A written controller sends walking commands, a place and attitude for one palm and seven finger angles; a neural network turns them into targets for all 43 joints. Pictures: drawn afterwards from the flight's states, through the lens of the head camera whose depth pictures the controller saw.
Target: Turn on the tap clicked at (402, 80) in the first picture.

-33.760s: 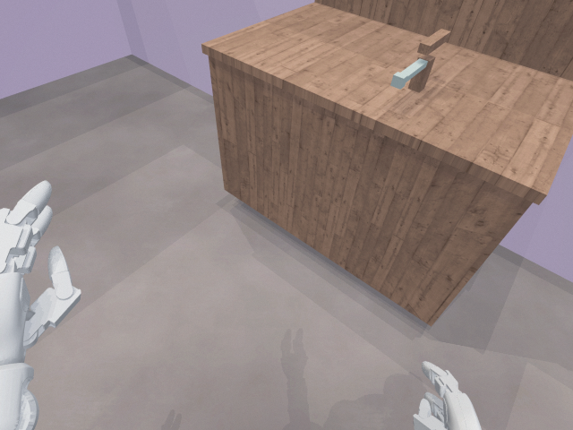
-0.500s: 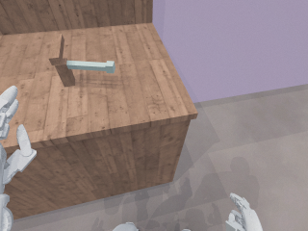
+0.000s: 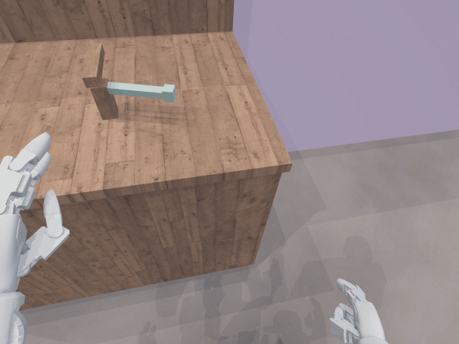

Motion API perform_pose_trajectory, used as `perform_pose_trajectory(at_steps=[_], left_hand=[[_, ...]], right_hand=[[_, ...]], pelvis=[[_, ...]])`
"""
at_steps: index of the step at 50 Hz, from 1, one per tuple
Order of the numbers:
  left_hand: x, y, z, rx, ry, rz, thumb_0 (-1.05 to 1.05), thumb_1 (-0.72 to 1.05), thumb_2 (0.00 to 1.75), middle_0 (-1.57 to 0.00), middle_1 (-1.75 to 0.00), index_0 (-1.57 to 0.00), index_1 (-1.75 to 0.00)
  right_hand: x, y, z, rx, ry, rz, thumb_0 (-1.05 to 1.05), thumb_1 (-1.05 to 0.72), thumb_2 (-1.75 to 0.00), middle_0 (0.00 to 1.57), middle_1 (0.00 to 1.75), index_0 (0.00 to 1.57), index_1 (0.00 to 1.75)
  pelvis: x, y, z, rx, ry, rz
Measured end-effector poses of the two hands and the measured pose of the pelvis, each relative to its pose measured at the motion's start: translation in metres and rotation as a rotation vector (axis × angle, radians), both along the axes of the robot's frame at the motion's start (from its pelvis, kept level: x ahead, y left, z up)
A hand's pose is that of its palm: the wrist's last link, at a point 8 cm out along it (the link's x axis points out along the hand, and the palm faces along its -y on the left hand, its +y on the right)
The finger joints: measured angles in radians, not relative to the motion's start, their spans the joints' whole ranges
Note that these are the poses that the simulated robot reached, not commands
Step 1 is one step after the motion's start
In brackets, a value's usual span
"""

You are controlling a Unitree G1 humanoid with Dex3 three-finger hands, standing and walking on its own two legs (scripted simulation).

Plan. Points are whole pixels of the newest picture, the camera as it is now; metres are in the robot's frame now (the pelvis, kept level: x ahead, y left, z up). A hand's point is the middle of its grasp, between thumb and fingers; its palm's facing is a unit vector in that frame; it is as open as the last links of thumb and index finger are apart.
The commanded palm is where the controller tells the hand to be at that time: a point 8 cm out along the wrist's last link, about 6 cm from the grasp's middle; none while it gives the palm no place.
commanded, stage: step back with the hand held close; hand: left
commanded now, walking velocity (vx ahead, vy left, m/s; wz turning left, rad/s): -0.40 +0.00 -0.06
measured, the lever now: (169, 93) +0.61 +0.18 +0.08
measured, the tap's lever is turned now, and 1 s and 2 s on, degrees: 73 73 73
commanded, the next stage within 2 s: stop stepping back and stand still in 0.30 s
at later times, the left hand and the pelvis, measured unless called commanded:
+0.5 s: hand out of the picture +0.10 +0.18 +0.16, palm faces +0.23 -0.84 -0.50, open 7.4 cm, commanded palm +0.05 +0.24 +0.18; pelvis -0.13 -0.03 +0.01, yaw -3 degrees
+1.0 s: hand out of the picture +0.00 +0.19 +0.15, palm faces +0.46 -0.81 -0.37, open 7.4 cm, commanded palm -0.07 +0.23 +0.18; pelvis -0.22 -0.06 -0.01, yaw +2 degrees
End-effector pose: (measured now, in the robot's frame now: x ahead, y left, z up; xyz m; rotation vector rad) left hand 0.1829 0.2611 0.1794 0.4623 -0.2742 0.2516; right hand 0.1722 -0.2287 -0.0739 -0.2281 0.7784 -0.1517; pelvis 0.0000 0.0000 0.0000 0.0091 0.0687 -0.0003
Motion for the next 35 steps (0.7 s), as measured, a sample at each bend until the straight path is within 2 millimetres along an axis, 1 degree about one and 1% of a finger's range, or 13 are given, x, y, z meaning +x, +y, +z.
perform_pose_trajectory(at_steps=[3, 5, 7, 10, 14, 16, 19, 21, 23, 27, 30, 33, 35], left_hand=[[-0.007, 0.015, -0.002, 0.027, 0.005, 0.005, 0.01, 0.88, 0.90, -0.21, -0.30, -0.22, -0.30], [-0.013, 0.024, -0.005, 0.040, 0.019, 0.022, 0.01, 0.89, 0.90, -0.21, -0.30, -0.22, -0.30], [-0.022, 0.029, -0.008, 0.034, 0.047, 0.044, 0.01, 0.89, 0.90, -0.21, -0.30, -0.22, -0.30], [-0.035, 0.023, -0.007, 0.006, 0.065, 0.063, 0.01, 0.89, 0.90, -0.21, -0.30, -0.21, -0.30], [-0.051, 0.001, 0.000, -0.010, 0.041, 0.049, 0.01, 0.89, 0.90, -0.20, -0.30, -0.21, -0.30], [-0.059, -0.013, 0.002, 0.004, 0.031, 0.035, 0.01, 0.89, 0.90, -0.20, -0.30, -0.21, -0.30], [-0.072, -0.030, 0.004, 0.027, 0.043, 0.008, 0.01, 0.89, 0.90, -0.20, -0.30, -0.21, -0.30], [-0.083, -0.038, 0.005, 0.036, 0.064, -0.010, 0.01, 0.89, 0.90, -0.20, -0.30, -0.21, -0.30], [-0.098, -0.041, 0.004, 0.056, 0.095, -0.016, 0.01, 0.89, 0.90, -0.21, -0.30, -0.21, -0.30], [-0.131, -0.035, -0.003, 0.067, 0.150, 0.017, 0.01, 0.89, 0.90, -0.21, -0.30, -0.22, -0.30], [-0.155, -0.025, -0.007, 0.036, 0.137, 0.068, 0.01, 0.89, 0.90, -0.21, -0.30, -0.22, -0.31], [-0.178, -0.014, -0.010, -0.013, 0.081, 0.108, 0.01, 0.89, 0.90, -0.21, -0.30, -0.22, -0.31], [-0.193, -0.009, -0.011, -0.035, 0.049, 0.126, 0.01, 0.89, 0.90, -0.21, -0.30, -0.22, -0.30]], right_hand=[[-0.004, 0.000, 0.003, -0.032, -0.015, -0.011, 0.01, -0.90, -0.89, 0.20, 0.30, 0.21, 0.30], [-0.011, 0.001, 0.005, -0.025, -0.019, -0.025, 0.01, -0.90, -0.89, 0.20, 0.30, 0.21, 0.30], [-0.020, 0.005, 0.007, -0.012, -0.031, -0.020, 0.01, -0.91, -0.89, 0.20, 0.30, 0.21, 0.30], [-0.037, 0.010, 0.008, 0.015, -0.044, 0.000, 0.01, -0.91, -0.89, 0.20, 0.30, 0.21, 0.30], [-0.063, 0.009, 0.001, 0.056, -0.037, 0.020, 0.01, -0.90, -0.89, 0.20, 0.30, 0.21, 0.30], [-0.075, 0.003, -0.006, 0.072, -0.030, 0.024, 0.01, -0.90, -0.89, 0.20, 0.30, 0.21, 0.30], [-0.095, -0.011, -0.014, 0.080, -0.006, 0.009, 0.01, -0.90, -0.89, 0.20, 0.30, 0.21, 0.30], [-0.111, -0.022, -0.013, 0.078, 0.009, -0.020, 0.01, -0.90, -0.89, 0.20, 0.30, 0.21, 0.30], [-0.129, -0.033, -0.010, 0.071, 0.016, -0.055, 0.01, -0.90, -0.89, 0.20, 0.30, 0.21, 0.30], [-0.166, -0.054, -0.004, 0.035, 0.008, -0.112, 0.01, -0.90, -0.89, 0.20, 0.30, 0.21, 0.30], [-0.193, -0.065, -0.002, -0.012, 0.016, -0.121, 0.01, -0.90, -0.89, 0.20, 0.30, 0.21, 0.30], [-0.217, -0.071, -0.003, -0.064, 0.026, -0.102, 0.01, -0.91, -0.90, 0.20, 0.30, 0.20, 0.30], [-0.231, -0.069, -0.002, -0.076, 0.029, -0.090, 0.01, -0.91, -0.90, 0.20, 0.30, 0.20, 0.30]], pelvis=[[-0.012, 0.007, -0.004, -0.008, 0.009, 0.013], [-0.021, 0.009, -0.004, 0.011, 0.001, -0.003], [-0.028, 0.008, -0.002, 0.014, -0.006, -0.023], [-0.039, 0.005, 0.002, 0.002, -0.019, -0.035], [-0.056, -0.006, 0.002, 0.006, -0.033, -0.047], [-0.067, -0.015, -0.001, 0.010, -0.035, -0.054], [-0.088, -0.024, -0.001, -0.004, -0.033, -0.056], [-0.103, -0.027, 0.002, 0.009, -0.027, -0.055], [-0.115, -0.030, 0.004, 0.025, -0.023, -0.059], [-0.135, -0.033, 0.005, 0.040, -0.030, -0.054], [-0.151, -0.032, 0.004, 0.037, -0.040, -0.033], [-0.169, -0.027, -0.001, 0.013, -0.050, 0.001], [-0.182, -0.025, -0.002, 0.015, -0.071, 0.015]])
